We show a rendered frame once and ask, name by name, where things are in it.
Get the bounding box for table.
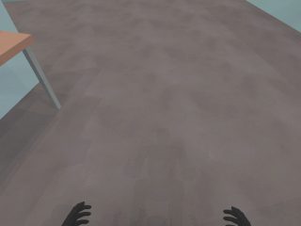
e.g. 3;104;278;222
0;30;61;110

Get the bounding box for right robot hand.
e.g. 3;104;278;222
223;206;251;226

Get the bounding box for left robot hand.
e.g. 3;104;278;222
61;202;92;226

